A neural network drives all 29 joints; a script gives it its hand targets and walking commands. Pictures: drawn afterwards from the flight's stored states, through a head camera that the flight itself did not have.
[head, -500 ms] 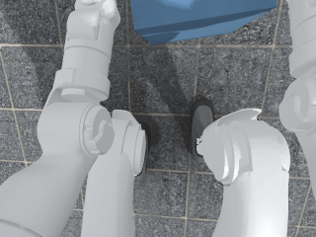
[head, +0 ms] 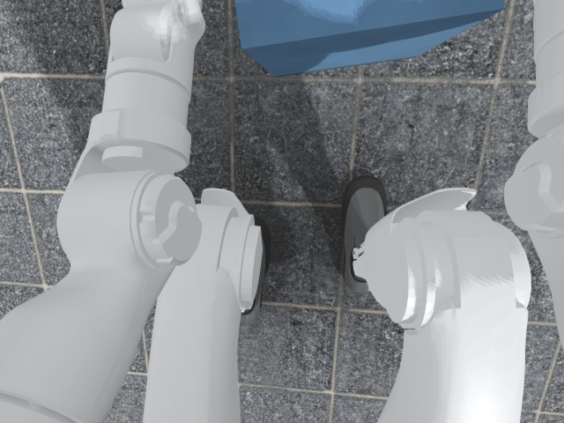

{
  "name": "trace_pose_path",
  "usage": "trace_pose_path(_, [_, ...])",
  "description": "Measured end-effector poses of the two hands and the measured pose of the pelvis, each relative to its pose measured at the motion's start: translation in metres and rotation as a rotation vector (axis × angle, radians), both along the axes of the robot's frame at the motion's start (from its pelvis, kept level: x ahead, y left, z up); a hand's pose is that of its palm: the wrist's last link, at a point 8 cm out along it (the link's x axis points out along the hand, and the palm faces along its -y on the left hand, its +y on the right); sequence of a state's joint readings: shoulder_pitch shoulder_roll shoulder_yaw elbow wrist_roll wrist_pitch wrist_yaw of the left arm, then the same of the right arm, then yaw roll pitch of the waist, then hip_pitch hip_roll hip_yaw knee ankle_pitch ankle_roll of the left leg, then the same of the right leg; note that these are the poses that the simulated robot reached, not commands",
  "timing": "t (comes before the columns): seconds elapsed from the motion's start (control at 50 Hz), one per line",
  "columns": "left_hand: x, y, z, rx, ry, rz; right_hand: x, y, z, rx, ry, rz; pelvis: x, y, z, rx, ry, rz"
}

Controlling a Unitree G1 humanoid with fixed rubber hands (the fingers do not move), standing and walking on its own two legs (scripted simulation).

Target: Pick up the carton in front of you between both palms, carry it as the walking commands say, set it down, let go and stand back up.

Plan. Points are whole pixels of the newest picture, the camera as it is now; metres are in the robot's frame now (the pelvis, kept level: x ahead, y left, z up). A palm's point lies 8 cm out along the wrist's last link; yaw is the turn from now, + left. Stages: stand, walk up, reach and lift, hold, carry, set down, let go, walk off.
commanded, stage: set down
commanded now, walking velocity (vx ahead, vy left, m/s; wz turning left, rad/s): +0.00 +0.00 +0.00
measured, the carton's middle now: out of the picture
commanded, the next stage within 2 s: let go in 1.44 s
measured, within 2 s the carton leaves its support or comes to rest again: neither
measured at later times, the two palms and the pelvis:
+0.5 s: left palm out of the picture +0.57 +0.09 -0.14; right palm out of the picture +0.56 -0.28 -0.14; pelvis +0.01 +0.01 +0.01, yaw -1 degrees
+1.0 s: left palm out of the picture +0.58 +0.09 +0.03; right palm out of the picture +0.56 -0.30 +0.02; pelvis +0.02 -0.01 +0.13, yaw -2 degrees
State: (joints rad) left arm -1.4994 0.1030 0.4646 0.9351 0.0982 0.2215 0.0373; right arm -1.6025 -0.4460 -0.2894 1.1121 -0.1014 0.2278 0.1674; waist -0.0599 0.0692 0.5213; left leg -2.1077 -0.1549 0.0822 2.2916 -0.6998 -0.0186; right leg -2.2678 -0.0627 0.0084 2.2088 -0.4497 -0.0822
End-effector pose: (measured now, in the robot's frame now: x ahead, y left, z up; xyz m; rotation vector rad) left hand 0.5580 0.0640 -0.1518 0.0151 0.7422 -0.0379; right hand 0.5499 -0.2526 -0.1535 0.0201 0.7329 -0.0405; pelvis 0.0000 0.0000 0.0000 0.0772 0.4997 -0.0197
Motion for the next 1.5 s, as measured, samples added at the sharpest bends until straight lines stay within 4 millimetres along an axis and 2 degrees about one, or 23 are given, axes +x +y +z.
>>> trace_pose_path(0.08, [-0.001,0.001,-0.006,0.011,0.012,-0.003,-0.002,-0.001,-0.005,-0.004,0.004,-0.006,0.003,0.001,0.0,0.001,0.002,-0.001])
trace_pose_path(0.14, [-0.003,0.003,-0.015,0.039,0.028,-0.006,-0.007,-0.002,-0.018,-0.025,0.032,-0.018,0.006,0.001,0.002,0.0,0.014,-0.001])
trace_pose_path(0.24, [0.001,0.025,-0.029,0.091,0.032,0.039,-0.015,-0.018,-0.038,-0.087,0.065,-0.102,0.011,0.0,0.004,-0.009,0.047,0.001])
trace_pose_path(0.34, [0.008,0.043,-0.027,0.099,-0.001,0.058,-0.004,-0.029,-0.03,-0.104,0.019,-0.141,0.013,0.001,0.001,-0.017,0.056,0.001])
trace_pose_path(0.42, [0.012,0.04,-0.014,0.084,-0.036,0.054,0.006,-0.03,-0.013,-0.092,-0.025,-0.148,0.01,0.004,0.004,-0.02,0.054,0.0])
trace_pose_path(0.48, [0.013,0.033,0.004,0.075,-0.067,0.055,0.008,-0.031,0.005,-0.088,-0.052,-0.147,0.007,0.006,0.01,-0.023,0.056,-0.004])
trace_pose_path(0.54, [0.014,0.026,0.031,0.073,-0.095,0.06,0.008,-0.031,0.03,-0.087,-0.075,-0.144,0.004,0.007,0.022,-0.023,0.061,-0.011])
trace_pose_path(0.64, [0.016,0.02,0.079,0.083,-0.09,0.078,0.006,-0.034,0.078,-0.087,-0.063,-0.138,0.002,0.007,0.049,-0.012,0.1,-0.022])
trace_pose_path(0.74, [0.017,0.021,0.118,0.09,-0.08,0.089,0.007,-0.035,0.116,-0.093,-0.05,-0.117,0.004,0.004,0.076,0.004,0.159,-0.029])
trace_pose_path(0.98, [0.019,0.028,0.175,0.097,-0.105,0.111,0.011,-0.045,0.171,-0.11,-0.075,-0.103,0.015,-0.006,0.13,0.027,0.25,-0.047])
trace_pose_path(1.32, [0.015,0.033,0.286,0.092,-0.109,0.105,0.011,-0.049,0.283,-0.108,-0.073,-0.089,0.032,-0.015,0.227,0.032,0.29,-0.069])
trace_pose_path(1.5, [0.012,0.033,0.331,0.101,-0.106,0.089,0.007,-0.052,0.328,-0.118,-0.062,-0.084,0.041,-0.016,0.273,0.021,0.276,-0.08])
